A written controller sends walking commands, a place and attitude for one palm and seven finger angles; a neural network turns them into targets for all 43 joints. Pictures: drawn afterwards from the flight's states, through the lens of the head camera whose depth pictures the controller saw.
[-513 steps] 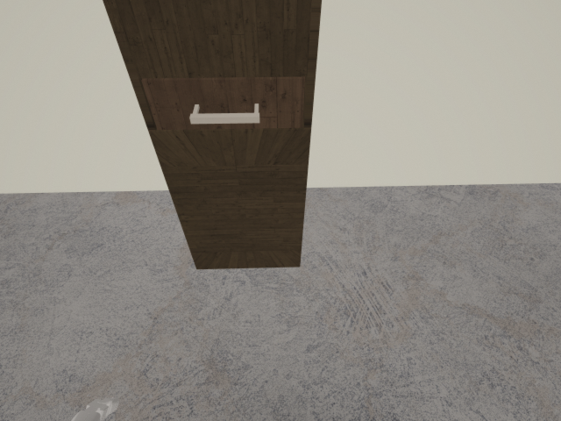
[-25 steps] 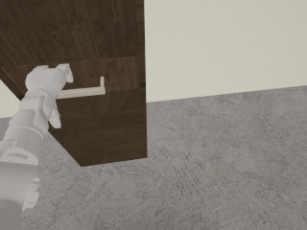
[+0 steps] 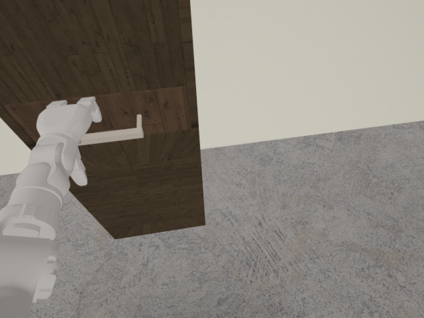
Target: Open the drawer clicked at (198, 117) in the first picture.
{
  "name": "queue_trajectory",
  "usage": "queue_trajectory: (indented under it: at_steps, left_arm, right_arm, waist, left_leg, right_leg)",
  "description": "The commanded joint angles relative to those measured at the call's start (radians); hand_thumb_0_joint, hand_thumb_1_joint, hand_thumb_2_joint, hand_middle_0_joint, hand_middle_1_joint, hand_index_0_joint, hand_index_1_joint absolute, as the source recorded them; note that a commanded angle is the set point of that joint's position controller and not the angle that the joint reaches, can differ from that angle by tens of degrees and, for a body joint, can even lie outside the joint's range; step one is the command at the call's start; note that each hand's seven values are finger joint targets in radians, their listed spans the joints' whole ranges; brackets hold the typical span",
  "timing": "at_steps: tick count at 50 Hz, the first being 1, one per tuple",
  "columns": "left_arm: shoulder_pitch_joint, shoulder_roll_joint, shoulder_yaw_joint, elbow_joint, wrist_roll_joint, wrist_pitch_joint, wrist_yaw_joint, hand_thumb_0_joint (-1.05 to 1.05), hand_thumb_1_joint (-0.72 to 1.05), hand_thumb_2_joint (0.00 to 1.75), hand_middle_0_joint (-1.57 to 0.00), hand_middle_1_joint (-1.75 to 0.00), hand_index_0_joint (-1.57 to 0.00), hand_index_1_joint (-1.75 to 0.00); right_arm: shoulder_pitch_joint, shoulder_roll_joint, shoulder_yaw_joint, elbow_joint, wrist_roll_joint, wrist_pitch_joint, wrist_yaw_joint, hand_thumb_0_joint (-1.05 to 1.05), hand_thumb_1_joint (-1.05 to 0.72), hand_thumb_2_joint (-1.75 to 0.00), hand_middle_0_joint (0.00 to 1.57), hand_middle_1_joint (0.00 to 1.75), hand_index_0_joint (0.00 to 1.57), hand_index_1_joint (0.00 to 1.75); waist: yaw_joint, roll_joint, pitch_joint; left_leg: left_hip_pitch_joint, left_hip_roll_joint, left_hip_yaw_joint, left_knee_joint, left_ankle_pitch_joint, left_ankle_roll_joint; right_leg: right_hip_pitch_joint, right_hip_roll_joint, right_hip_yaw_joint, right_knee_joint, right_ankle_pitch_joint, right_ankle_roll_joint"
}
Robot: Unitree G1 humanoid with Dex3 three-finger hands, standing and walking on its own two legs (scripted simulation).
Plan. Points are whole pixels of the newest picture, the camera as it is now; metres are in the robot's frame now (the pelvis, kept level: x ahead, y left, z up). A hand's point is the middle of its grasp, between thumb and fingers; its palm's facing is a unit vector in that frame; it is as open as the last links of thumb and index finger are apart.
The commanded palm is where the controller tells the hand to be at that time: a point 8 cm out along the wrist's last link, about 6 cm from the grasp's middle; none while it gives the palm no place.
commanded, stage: move the hooked fingers above the handle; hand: left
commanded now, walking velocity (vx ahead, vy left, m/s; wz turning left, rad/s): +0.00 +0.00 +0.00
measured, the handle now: (106, 129) +0.52 +0.25 +0.02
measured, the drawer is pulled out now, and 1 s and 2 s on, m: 0.00 0.00 0.00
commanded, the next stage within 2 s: lower the fingers behind the handle in 1.10 s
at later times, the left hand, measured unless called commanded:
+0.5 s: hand (91, 134) +0.47 +0.26 +0.06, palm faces -0.10 -0.04 -0.99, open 13.9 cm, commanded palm +0.45 +0.26 +0.13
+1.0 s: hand (90, 137) +0.46 +0.26 +0.06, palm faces -0.07 -0.04 -1.00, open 13.9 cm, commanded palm +0.45 +0.26 +0.13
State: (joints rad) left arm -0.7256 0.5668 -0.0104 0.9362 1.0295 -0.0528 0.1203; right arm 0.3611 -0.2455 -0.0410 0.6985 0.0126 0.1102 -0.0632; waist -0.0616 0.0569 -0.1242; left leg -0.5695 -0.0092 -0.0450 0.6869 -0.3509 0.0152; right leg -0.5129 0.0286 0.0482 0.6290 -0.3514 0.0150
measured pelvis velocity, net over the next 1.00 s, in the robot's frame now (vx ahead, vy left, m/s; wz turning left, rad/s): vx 0.00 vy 0.01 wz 0.01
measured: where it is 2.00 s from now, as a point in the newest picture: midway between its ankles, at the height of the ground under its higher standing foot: outside the picture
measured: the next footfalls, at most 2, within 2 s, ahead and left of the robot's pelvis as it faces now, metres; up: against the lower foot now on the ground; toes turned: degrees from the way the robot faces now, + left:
none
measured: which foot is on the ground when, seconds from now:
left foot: down 0.00-1.00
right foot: down 0.00-1.00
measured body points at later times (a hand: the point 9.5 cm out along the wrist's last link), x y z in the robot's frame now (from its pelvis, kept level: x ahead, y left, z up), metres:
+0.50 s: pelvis +0.00 +0.00 +0.00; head +0.07 -0.01 +0.44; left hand +0.47 +0.26 +0.12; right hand +0.02 -0.27 -0.13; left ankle -0.02 +0.11 -0.72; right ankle -0.03 -0.14 -0.72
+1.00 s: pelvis +0.00 +0.01 +0.00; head +0.07 +0.01 +0.44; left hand +0.46 +0.26 +0.12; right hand +0.06 -0.27 -0.13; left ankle -0.02 +0.11 -0.72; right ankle -0.03 -0.14 -0.72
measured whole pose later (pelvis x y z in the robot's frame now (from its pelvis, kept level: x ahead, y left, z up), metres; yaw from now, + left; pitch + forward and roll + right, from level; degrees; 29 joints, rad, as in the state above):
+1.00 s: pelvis +0.00 +0.01 +0.00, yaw +1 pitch +14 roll -2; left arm -0.78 0.53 -0.05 0.94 1.04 -0.06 0.15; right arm 0.31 -0.26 -0.05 0.70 0.01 0.09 -0.06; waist -0.07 0.04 -0.12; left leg -0.60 -0.02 -0.05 0.72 -0.36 0.02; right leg -0.54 0.02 0.04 0.65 -0.36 0.02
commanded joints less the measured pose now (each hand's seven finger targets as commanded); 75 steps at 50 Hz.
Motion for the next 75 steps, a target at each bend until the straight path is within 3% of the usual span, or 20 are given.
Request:
queue_trajectory:
  at_steps: [1, 4, 9, 15, 20, 26, 27, 30, 34, 38, 42, 46, 50, 53, 59, 61, 64, 67, 71, 75]
  left_arm:
    - [-0.497, 0.214, 0.037, -0.235, 0.005, -0.063, 0.074, 0.00, -0.50, 0.30, -0.30, -1.20, -0.30, -1.20]
    - [-0.542, 0.262, 0.078, -0.192, 0.021, -0.042, 0.131, 0.00, -0.50, 0.30, -0.30, -1.20, -0.30, -1.20]
    - [-0.577, 0.313, 0.118, -0.165, 0.042, 0.026, 0.190, 0.00, -0.50, 0.30, -0.30, -1.20, -0.30, -1.20]
    - [-0.548, 0.280, 0.062, -0.031, 0.032, 0.102, 0.124, 0.00, -0.50, 0.30, -0.30, -1.20, -0.30, -1.20]
    - [-0.548, 0.214, 0.008, -0.107, 0.014, 0.031, 0.052, 0.00, -0.50, 0.30, -0.30, -1.20, -0.30, -1.20]
    - [-0.491, 0.324, 0.134, -0.176, 0.023, -0.048, 0.094, 0.00, -0.50, 0.30, -0.30, -1.20, -0.30, -1.20]
    - [-0.468, 0.379, 0.189, -0.178, 0.027, -0.047, 0.114, 0.00, -0.50, 0.30, -0.30, -1.20, -0.30, -1.20]
    - [-0.435, 0.352, 0.182, -0.182, 0.033, -0.017, 0.164, 0.00, -0.50, 0.30, -0.30, -1.20, -0.30, -1.20]
    - [-0.432, 0.360, 0.171, -0.153, 0.037, 0.046, 0.176, 0.00, -0.50, 0.30, -0.30, -1.20, -0.30, -1.20]
    - [-0.453, 0.247, 0.069, -0.207, 0.011, 0.061, 0.121, 0.00, -0.50, 0.30, -0.30, -1.20, -0.30, -1.20]
    - [-0.489, 0.166, -0.012, -0.224, -0.019, 0.035, 0.054, 0.00, -0.50, 0.30, -0.30, -1.20, -0.30, -1.20]
    - [-0.536, 0.214, 0.022, -0.203, 0.003, -0.002, 0.059, 0.00, -0.50, 0.30, -0.30, -1.20, -0.30, -1.20]
    - [-0.561, 0.270, 0.088, -0.193, 0.033, -0.012, 0.122, 0.00, -0.50, 0.30, -0.30, -1.20, -0.30, -1.20]
    - [-0.553, 0.334, 0.143, -0.147, 0.047, 0.026, 0.163, 0.00, -0.50, 0.30, -0.30, -1.20, -0.30, -1.20]
    - [-0.475, 0.285, 0.094, -0.066, 0.040, 0.113, 0.138, 0.00, -0.50, 0.30, -0.30, -1.20, -0.30, -1.20]
    - [-0.486, 0.228, 0.039, -0.073, 0.026, 0.108, 0.102, 0.00, -0.50, 0.30, -0.30, -1.20, -0.30, -1.20]
    - [-0.466, 0.257, 0.057, -0.088, 0.014, 0.054, 0.055, 0.00, -0.50, 0.30, -0.30, -1.20, -0.30, -1.20]
    - [-0.510, 0.245, 0.045, -0.188, 0.015, -0.031, 0.046, 0.00, -0.50, 0.30, -0.30, -1.20, -0.30, -1.20]
    - [-0.477, 0.277, 0.102, -0.191, 0.031, -0.085, 0.109, 0.00, -0.50, 0.30, -0.30, -1.20, -0.30, -1.20]
    - [-0.435, 0.326, 0.171, -0.150, 0.040, -0.053, 0.197, 0.00, -0.50, 0.30, -0.30, -1.20, -0.30, -1.20]
  right_arm:
    - [0.060, -0.159, -0.066, -0.073, 0.002, -0.029, -0.012, 0.00, -0.90, -0.90, 0.20, 0.30, 0.20, 0.30]
    - [0.063, -0.164, -0.063, -0.063, 0.001, -0.034, -0.003, 0.00, -0.90, -0.90, 0.20, 0.30, 0.20, 0.30]
    - [0.066, -0.167, -0.062, -0.061, -0.010, -0.037, 0.010, 0.00, -0.90, -0.90, 0.20, 0.30, 0.20, 0.30]
    - [0.071, -0.182, -0.057, -0.065, 0.000, -0.030, 0.002, 0.00, -0.90, -0.90, 0.20, 0.30, 0.20, 0.30]
    - [0.084, -0.177, -0.063, -0.067, -0.004, -0.033, -0.011, 0.00, -0.90, -0.90, 0.20, 0.30, 0.20, 0.30]
    - [0.090, -0.169, -0.063, -0.072, -0.007, -0.029, -0.006, 0.00, -0.90, -0.90, 0.20, 0.30, 0.20, 0.30]
    - [0.086, -0.173, -0.063, -0.070, -0.010, -0.027, -0.003, 0.00, -0.90, -0.90, 0.20, 0.30, 0.20, 0.30]
    - [0.080, -0.167, -0.067, -0.072, -0.012, -0.030, 0.011, 0.00, -0.90, -0.90, 0.20, 0.30, 0.20, 0.30]
    - [0.076, -0.177, -0.070, -0.070, -0.006, -0.028, 0.016, 0.00, -0.90, -0.90, 0.20, 0.30, 0.20, 0.30]
    - [0.085, -0.181, -0.083, -0.067, 0.001, -0.031, 0.012, 0.00, -0.90, -0.90, 0.20, 0.30, 0.20, 0.30]
    - [0.077, -0.181, -0.078, -0.057, 0.000, -0.028, -0.001, 0.00, -0.90, -0.90, 0.20, 0.30, 0.20, 0.30]
    - [0.069, -0.173, -0.064, -0.054, 0.002, -0.029, -0.007, 0.00, -0.90, -0.90, 0.20, 0.30, 0.20, 0.30]
    - [0.065, -0.163, -0.060, -0.064, -0.006, -0.033, 0.002, 0.00, -0.90, -0.90, 0.20, 0.30, 0.20, 0.30]
    - [0.065, -0.167, -0.055, -0.070, -0.014, -0.033, 0.010, 0.00, -0.90, -0.90, 0.20, 0.30, 0.20, 0.30]
    - [0.065, -0.176, -0.058, -0.085, -0.006, -0.022, 0.013, 0.00, -0.90, -0.90, 0.20, 0.30, 0.20, 0.30]
    - [0.071, -0.180, -0.061, -0.086, -0.002, -0.024, 0.009, 0.00, -0.90, -0.90, 0.20, 0.30, 0.20, 0.30]
    - [0.082, -0.185, -0.066, -0.076, -0.001, -0.024, -0.008, 0.00, -0.90, -0.90, 0.20, 0.30, 0.20, 0.30]
    - [0.084, -0.175, -0.068, -0.071, -0.006, -0.028, -0.019, 0.00, -0.90, -0.90, 0.20, 0.30, 0.20, 0.30]
    - [0.094, -0.165, -0.071, -0.057, -0.009, -0.036, -0.011, 0.00, -0.90, -0.90, 0.20, 0.30, 0.20, 0.30]
    - [0.093, -0.169, -0.072, -0.050, -0.019, -0.040, 0.007, 0.00, -0.90, -0.90, 0.20, 0.30, 0.20, 0.30]
  waist:
    - [-0.044, 0.036, -0.280]
    - [-0.038, 0.042, -0.285]
    - [-0.019, 0.070, -0.430]
    - [-0.046, -0.026, -0.374]
    - [-0.059, -0.014, -0.372]
    - [-0.007, 0.030, -0.380]
    - [0.011, 0.035, -0.395]
    - [0.015, 0.073, -0.409]
    - [0.003, 0.010, -0.424]
    - [-0.036, 0.019, -0.461]
    - [-0.073, -0.015, -0.352]
    - [-0.053, 0.028, -0.289]
    - [-0.021, 0.109, -0.351]
    - [-0.004, 0.068, -0.404]
    - [-0.014, -0.028, -0.424]
    - [-0.037, -0.050, -0.394]
    - [-0.047, -0.085, -0.358]
    - [-0.053, -0.023, -0.354]
    - [-0.029, 0.073, -0.336]
    - [-0.003, 0.061, -0.394]
  left_leg:
    - [0.251, -0.008, 0.039, -0.033, 0.398, 0.031]
    - [0.220, -0.008, 0.033, -0.033, 0.374, 0.024]
    - [0.237, -0.011, 0.045, -0.009, 0.445, 0.017]
    - [0.178, -0.010, 0.065, -0.024, 0.394, 0.030]
    - [0.230, -0.005, 0.058, -0.018, 0.431, 0.037]
    - [0.200, -0.006, 0.053, -0.011, 0.494, 0.030]
    - [0.189, -0.006, 0.052, -0.007, 0.523, 0.028]
    - [0.203, -0.003, 0.057, 0.002, 0.558, 0.022]
    - [0.182, -0.004, 0.067, -0.006, 0.526, 0.026]
    - [0.294, 0.007, 0.056, 0.000, 0.601, 0.031]
    - [0.309, 0.006, 0.040, -0.012, 0.546, 0.035]
    - [0.278, -0.001, 0.025, -0.029, 0.457, 0.027]
    - [0.287, 0.001, 0.016, -0.013, 0.503, 0.009]
    - [0.239, -0.003, 0.031, -0.004, 0.509, 0.011]
    - [0.192, -0.003, 0.064, -0.009, 0.486, 0.024]
    - [0.200, -0.002, 0.065, -0.014, 0.464, 0.031]
    - [0.193, -0.004, 0.064, -0.016, 0.429, 0.040]
    - [0.222, -0.004, 0.053, -0.007, 0.444, 0.041]
    - [0.220, -0.004, 0.040, 0.010, 0.454, 0.027]
    - [0.165, -0.007, 0.048, 0.031, 0.471, 0.020]
  right_leg:
    - [0.022, 0.029, -0.071, -0.043, 0.299, -0.049]
    - [-0.001, 0.030, -0.078, -0.027, 0.267, -0.054]
    - [0.057, 0.030, -0.079, 0.006, 0.340, -0.052]
    - [0.096, 0.024, -0.069, -0.025, 0.367, -0.038]
    - [0.078, 0.025, -0.062, -0.035, 0.385, -0.037]
    - [0.098, 0.029, -0.065, -0.004, 0.413, -0.047]
    - [0.116, 0.031, -0.064, 0.005, 0.431, -0.051]
    - [0.099, 0.033, -0.074, 0.018, 0.434, -0.049]
    - [0.139, 0.030, -0.070, 0.010, 0.456, -0.042]
    - [0.111, 0.032, -0.070, -0.015, 0.466, -0.035]
    - [0.056, 0.032, -0.074, -0.048, 0.406, -0.035]
    - [0.004, 0.032, -0.081, -0.039, 0.313, -0.049]
    - [-0.016, 0.035, -0.090, 0.000, 0.297, -0.060]
    - [0.040, 0.033, -0.087, 0.019, 0.343, -0.056]
    - [0.122, 0.028, -0.077, 0.002, 0.417, -0.040]
    - [0.111, 0.028, -0.074, -0.016, 0.412, -0.035]
    - [0.115, 0.024, -0.061, -0.033, 0.415, -0.031]
    - [0.074, 0.027, -0.057, -0.032, 0.389, -0.039]
    - [-0.004, 0.035, -0.069, 0.003, 0.332, -0.052]
    - [0.019, 0.036, -0.073, 0.041, 0.364, -0.051]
